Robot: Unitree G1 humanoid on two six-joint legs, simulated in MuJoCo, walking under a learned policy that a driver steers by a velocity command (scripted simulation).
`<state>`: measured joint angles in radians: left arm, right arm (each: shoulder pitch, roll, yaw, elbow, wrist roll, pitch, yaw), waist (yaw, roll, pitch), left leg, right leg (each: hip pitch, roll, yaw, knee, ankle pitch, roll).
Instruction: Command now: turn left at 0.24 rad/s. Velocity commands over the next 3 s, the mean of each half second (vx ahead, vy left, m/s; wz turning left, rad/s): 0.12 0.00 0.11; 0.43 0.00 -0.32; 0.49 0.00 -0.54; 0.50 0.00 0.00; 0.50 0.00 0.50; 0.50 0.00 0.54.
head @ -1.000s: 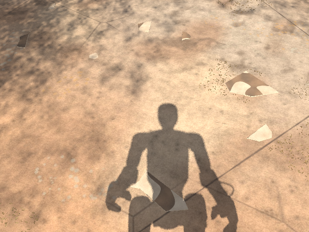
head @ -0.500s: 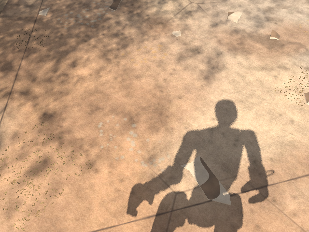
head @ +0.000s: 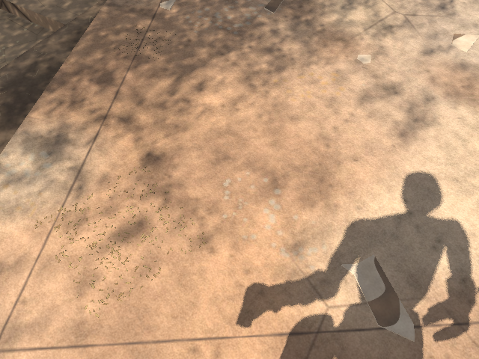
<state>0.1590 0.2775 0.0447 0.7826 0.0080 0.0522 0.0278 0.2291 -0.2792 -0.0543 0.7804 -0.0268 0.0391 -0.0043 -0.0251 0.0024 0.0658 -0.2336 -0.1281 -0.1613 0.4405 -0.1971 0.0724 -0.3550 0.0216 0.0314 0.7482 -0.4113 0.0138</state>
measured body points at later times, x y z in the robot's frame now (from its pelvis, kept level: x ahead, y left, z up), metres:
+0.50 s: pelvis +0.03 -0.01 +0.00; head +0.04 -0.01 +0.45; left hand +0.10 +0.26 -0.14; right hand +0.05 -0.28 -0.14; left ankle -0.04 +0.08 -0.74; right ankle +0.01 -0.11 -0.71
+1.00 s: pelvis +0.26 -0.10 +0.03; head +0.29 -0.11 +0.48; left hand +0.37 +0.14 -0.11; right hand +0.33 -0.37 -0.10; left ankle +0.24 +0.04 -0.60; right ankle +0.28 -0.15 -0.69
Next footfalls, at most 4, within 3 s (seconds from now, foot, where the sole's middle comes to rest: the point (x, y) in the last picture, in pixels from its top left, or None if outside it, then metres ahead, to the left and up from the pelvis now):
0.08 right None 0.04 -0.11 -0.78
0.38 left None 0.00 0.08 -0.78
0.78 right None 0.32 -0.16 -0.73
1.36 left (282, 271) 0.69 -0.11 -0.73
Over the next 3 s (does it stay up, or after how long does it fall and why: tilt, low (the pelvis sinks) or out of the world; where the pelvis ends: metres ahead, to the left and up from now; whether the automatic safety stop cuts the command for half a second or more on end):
stays up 1.31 -0.48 0.04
